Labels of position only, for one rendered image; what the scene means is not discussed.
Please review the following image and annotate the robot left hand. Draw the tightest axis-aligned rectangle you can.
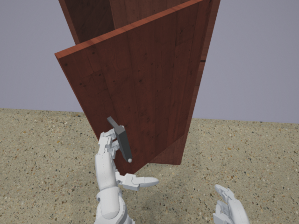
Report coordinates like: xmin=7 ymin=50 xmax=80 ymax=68
xmin=95 ymin=126 xmax=159 ymax=191

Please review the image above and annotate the handle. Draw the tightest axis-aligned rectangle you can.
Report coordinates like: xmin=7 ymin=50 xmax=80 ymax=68
xmin=107 ymin=116 xmax=133 ymax=162

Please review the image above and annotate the cupboard door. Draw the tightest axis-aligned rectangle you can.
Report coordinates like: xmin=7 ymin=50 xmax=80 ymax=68
xmin=55 ymin=0 xmax=213 ymax=176

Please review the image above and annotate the robot right hand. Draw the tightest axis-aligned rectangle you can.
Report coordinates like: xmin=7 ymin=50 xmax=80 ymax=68
xmin=213 ymin=184 xmax=250 ymax=224

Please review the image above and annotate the left robot forearm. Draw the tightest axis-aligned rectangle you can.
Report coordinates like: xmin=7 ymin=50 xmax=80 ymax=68
xmin=94 ymin=186 xmax=128 ymax=224

